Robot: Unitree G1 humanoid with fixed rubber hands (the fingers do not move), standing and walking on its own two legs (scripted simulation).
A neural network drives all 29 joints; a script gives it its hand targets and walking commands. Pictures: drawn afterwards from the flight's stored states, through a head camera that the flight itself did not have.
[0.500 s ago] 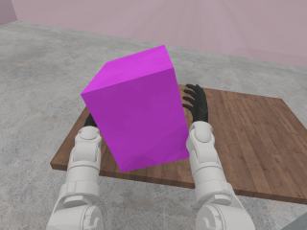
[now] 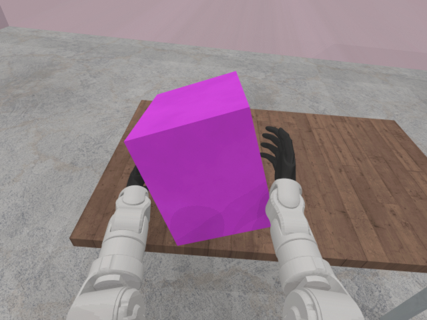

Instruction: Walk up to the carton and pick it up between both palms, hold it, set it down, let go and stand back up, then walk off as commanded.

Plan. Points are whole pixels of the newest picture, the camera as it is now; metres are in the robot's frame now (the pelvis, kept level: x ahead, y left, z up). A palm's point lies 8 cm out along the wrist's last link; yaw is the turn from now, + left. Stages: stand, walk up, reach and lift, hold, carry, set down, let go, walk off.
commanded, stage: set down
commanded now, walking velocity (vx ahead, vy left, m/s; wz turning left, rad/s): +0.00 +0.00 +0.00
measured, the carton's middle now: (208, 151) +0.47 +0.00 +0.10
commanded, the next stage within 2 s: none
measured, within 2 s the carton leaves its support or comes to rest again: neither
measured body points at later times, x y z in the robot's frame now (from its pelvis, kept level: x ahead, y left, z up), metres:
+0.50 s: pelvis +0.02 +0.01 +0.00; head +0.01 +0.03 +0.45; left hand +0.41 +0.16 +0.04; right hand +0.41 -0.12 +0.12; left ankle +0.01 +0.11 -0.75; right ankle +0.01 -0.12 -0.75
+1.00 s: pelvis +0.02 +0.01 +0.00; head +0.04 +0.03 +0.45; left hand +0.43 +0.16 +0.03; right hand +0.42 -0.13 +0.09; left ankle +0.01 +0.11 -0.75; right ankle +0.01 -0.12 -0.75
